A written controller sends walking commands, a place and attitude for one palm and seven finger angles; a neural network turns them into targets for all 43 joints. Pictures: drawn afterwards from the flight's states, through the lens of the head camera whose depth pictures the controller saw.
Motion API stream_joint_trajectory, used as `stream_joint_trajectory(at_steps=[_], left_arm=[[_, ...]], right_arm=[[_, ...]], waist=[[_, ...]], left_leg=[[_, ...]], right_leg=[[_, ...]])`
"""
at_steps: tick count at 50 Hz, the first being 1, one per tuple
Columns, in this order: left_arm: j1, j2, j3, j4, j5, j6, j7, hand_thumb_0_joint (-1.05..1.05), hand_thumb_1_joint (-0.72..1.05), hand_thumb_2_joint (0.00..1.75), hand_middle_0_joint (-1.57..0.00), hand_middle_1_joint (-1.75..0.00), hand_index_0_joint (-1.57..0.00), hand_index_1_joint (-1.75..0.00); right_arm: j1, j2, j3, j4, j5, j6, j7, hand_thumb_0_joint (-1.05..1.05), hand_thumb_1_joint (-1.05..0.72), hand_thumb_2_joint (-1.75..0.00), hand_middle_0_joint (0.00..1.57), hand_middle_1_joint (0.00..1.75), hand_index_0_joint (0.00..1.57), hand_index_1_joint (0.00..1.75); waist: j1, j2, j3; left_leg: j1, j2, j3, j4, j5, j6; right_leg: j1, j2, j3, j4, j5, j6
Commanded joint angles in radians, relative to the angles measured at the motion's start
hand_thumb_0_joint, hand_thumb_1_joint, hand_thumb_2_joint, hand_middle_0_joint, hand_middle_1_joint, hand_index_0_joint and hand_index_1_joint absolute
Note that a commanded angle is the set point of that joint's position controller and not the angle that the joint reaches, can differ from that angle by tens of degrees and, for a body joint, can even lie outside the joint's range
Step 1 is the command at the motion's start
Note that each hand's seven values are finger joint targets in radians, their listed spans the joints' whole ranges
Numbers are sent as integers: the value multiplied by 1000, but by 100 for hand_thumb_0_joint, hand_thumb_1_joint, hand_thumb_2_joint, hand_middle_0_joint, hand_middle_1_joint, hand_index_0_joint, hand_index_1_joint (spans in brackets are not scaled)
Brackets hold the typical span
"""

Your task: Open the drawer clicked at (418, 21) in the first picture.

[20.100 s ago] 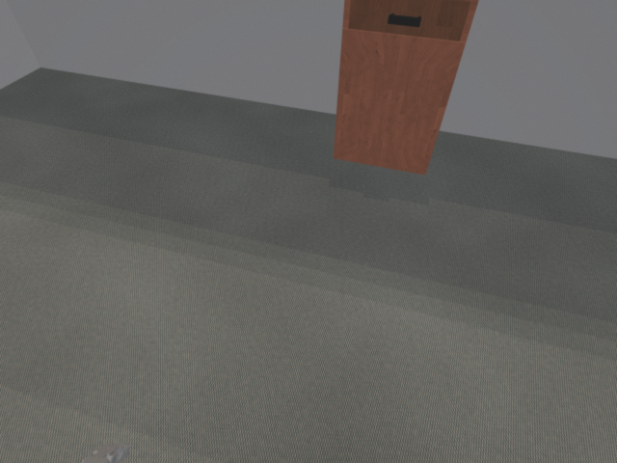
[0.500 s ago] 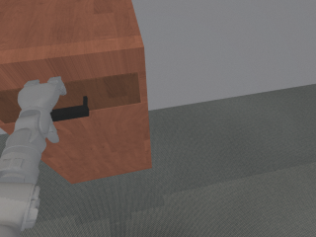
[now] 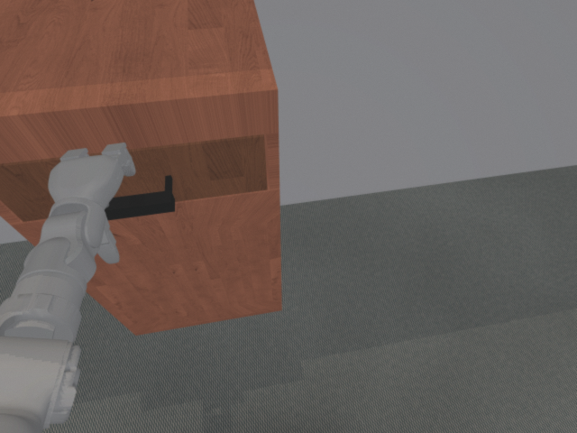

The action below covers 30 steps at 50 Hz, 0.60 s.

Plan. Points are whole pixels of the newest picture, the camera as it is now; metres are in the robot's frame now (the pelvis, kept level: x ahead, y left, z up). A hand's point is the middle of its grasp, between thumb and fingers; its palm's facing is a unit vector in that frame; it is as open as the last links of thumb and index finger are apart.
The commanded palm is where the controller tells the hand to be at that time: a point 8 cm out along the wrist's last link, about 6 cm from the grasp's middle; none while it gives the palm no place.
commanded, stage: re-aim the fingers above the handle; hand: left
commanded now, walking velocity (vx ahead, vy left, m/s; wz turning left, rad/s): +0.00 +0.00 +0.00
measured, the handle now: (136, 195) +0.49 +0.27 +0.00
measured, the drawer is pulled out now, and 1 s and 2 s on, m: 0.00 0.00 0.00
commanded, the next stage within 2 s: lower the fingers behind the handle in 0.96 s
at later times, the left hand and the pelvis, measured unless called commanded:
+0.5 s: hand (114, 199) +0.44 +0.27 +0.06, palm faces -0.03 -0.04 -1.00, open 13.8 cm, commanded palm +0.41 +0.28 +0.12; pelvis +0.00 +0.00 +0.00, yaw +0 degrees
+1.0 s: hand (114, 191) +0.45 +0.27 +0.06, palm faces +0.01 -0.03 -1.00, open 13.8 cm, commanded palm +0.42 +0.29 +0.12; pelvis -0.01 +0.00 +0.00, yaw +0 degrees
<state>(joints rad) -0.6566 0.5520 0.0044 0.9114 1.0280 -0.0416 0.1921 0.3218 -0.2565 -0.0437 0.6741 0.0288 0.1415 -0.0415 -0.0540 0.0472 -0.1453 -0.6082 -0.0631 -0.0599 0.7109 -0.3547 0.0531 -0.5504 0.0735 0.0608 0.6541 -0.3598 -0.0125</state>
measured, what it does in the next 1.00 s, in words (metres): stands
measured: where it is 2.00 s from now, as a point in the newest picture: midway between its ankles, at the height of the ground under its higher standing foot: outside the picture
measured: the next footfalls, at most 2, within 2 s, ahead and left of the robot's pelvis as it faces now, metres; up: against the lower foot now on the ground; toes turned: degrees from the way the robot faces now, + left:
none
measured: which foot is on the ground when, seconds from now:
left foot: down 0.00-1.00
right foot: down 0.00-1.00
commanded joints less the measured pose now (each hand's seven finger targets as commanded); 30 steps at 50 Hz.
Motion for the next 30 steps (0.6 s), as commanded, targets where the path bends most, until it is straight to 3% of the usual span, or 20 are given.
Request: stream_joint_trajectory(at_steps=[1,5,7,9,10,11,15,16,19,21,22,25,30], left_arm=[[-460,320,111,-248,17,-39,68,0,-50,30,-30,-120,-30,-120],[-471,308,114,-240,22,-25,100,0,-50,30,-30,-120,-30,-120],[-426,309,120,-197,13,1,104,0,-50,30,-30,-120,-30,-120],[-407,305,110,-144,6,32,92,0,-50,30,-30,-120,-30,-120],[-430,296,93,-129,9,40,83,0,-50,30,-30,-120,-30,-120],[-435,296,86,-133,9,42,76,0,-50,30,-30,-120,-30,-120],[-449,256,56,-203,0,14,36,0,-50,30,-30,-120,-30,-120],[-430,275,69,-205,2,3,31,0,-50,30,-30,-120,-30,-120],[-456,256,57,-222,4,-27,33,0,-50,30,-30,-120,-30,-120],[-452,309,107,-248,12,-45,50,0,-50,30,-30,-120,-30,-120],[-444,301,108,-247,10,-44,62,0,-50,30,-30,-120,-30,-120],[-408,371,182,-228,12,-28,93,0,-50,30,-30,-120,-30,-120],[-352,342,152,-175,13,36,97,0,-50,30,-30,-120,-30,-120]], right_arm=[[60,-156,-55,-84,-10,-26,-20,0,-90,-90,20,30,20,30],[61,-155,-56,-74,-17,-31,-12,0,-90,-90,20,30,20,30],[62,-157,-55,-77,-14,-29,-8,0,-90,-90,20,30,20,30],[60,-160,-50,-77,-10,-27,-8,0,-90,-90,20,30,20,30],[60,-163,-49,-76,-9,-25,-10,0,-90,-90,20,30,20,30],[61,-164,-50,-78,-7,-27,-11,0,-90,-90,20,30,20,30],[69,-161,-57,-85,-9,-28,-15,0,-90,-90,20,30,20,30],[69,-160,-58,-85,-7,-27,-18,0,-90,-90,20,30,20,30],[66,-157,-56,-79,-7,-28,-21,0,-90,-90,20,30,20,30],[68,-156,-57,-79,-10,-28,-21,0,-90,-90,20,30,20,30],[66,-153,-57,-81,-13,-29,-19,0,-90,-90,20,30,20,30],[60,-158,-53,-76,-20,-26,-14,0,-90,-90,20,30,20,30],[42,-160,-51,-87,-11,-23,-7,0,-90,-90,20,30,20,30]], waist=[[1,87,-360],[2,112,-364],[5,70,-373],[6,24,-338],[-8,-4,-329],[-6,10,-336],[-17,10,-380],[-10,28,-376],[-24,35,-314],[2,73,-357],[1,84,-354],[30,72,-376],[28,20,-363]], left_leg=[[303,38,14,-42,477,-14],[330,45,3,-30,536,-31],[311,44,10,-28,522,-27],[251,38,26,-43,451,-16],[238,38,24,-47,437,-13],[242,38,30,-46,430,-9],[295,39,27,-36,493,-3],[294,37,29,-34,483,-4],[289,40,19,-38,457,-5],[303,40,13,-37,491,-13],[306,38,18,-32,496,-12],[262,35,26,-29,525,-15],[220,34,43,-42,479,-11]], right_leg=[[76,-5,-59,-37,326,-36],[33,2,-75,-23,315,-41],[56,2,-73,-24,328,-36],[89,-3,-69,-35,326,-33],[98,-4,-67,-42,328,-32],[100,-6,-62,-42,333,-30],[120,-8,-53,-51,386,-28],[117,-9,-50,-50,377,-26],[64,-6,-58,-53,335,-29],[75,-4,-58,-36,338,-35],[70,-2,-60,-34,344,-36],[116,-2,-58,-17,388,-39],[159,-5,-55,-29,400,-33]])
